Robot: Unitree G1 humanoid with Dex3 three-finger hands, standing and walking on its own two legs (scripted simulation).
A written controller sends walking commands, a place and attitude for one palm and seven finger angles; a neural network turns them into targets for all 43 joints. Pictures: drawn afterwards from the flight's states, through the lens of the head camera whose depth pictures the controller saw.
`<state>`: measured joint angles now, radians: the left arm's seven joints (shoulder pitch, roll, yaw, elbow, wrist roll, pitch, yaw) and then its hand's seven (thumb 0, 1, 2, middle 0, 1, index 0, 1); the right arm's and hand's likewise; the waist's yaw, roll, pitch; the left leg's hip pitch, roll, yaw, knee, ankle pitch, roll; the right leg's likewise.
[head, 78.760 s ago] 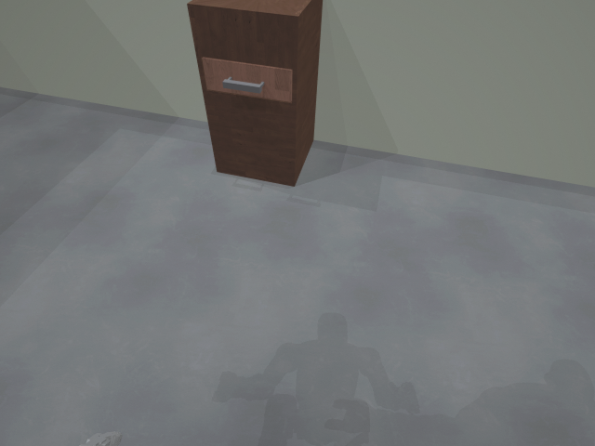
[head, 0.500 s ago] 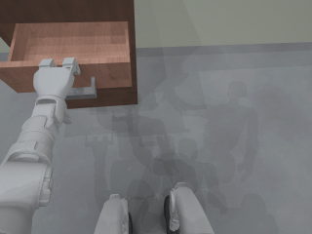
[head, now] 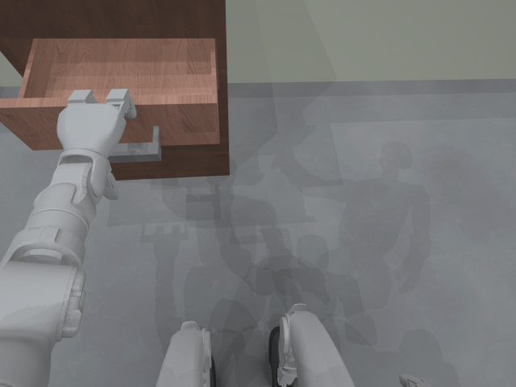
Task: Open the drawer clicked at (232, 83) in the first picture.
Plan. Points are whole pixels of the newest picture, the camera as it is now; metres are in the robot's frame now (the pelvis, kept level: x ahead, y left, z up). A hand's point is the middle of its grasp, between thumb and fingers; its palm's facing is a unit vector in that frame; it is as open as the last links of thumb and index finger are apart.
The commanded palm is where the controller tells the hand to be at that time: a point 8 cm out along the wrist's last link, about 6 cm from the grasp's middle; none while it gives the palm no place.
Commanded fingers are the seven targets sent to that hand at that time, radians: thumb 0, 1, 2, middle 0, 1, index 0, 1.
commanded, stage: move the hooked fingers above the handle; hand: left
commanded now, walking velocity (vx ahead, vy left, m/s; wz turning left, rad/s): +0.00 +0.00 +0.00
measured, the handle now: (116, 142) +0.56 +0.23 -0.10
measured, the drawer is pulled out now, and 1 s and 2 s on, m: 0.16 0.16 0.15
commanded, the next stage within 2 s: none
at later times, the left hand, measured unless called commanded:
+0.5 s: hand (102, 146) +0.50 +0.22 -0.02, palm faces -0.06 -0.03 -1.00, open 13.8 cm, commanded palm +0.49 +0.22 +0.01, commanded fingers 0.00 -0.50 0.30 -0.30 -1.20 -0.30 -1.20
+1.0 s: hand (97, 148) +0.50 +0.24 -0.04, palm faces -0.05 -0.04 -1.00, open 13.8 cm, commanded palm +0.50 +0.22 +0.01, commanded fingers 0.00 -0.50 0.30 -0.30 -1.20 -0.30 -1.20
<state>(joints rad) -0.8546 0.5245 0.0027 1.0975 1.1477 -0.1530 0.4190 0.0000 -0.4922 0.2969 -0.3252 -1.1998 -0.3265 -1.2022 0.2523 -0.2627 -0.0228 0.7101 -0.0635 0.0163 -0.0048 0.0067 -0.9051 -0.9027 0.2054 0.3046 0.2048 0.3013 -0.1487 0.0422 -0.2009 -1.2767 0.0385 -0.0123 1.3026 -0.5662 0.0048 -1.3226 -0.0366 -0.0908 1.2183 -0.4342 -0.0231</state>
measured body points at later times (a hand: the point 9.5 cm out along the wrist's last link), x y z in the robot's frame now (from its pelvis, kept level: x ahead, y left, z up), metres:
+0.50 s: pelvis +0.00 +0.00 +0.00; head +0.16 +0.01 +0.42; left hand +0.50 +0.22 +0.03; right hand +0.03 -0.27 -0.13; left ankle +0.01 +0.12 -0.61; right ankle +0.06 -0.12 -0.61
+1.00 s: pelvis +0.00 +0.01 -0.01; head +0.17 +0.02 +0.41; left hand +0.50 +0.24 +0.02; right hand +0.03 -0.26 -0.13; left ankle +0.01 +0.12 -0.61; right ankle +0.06 -0.12 -0.61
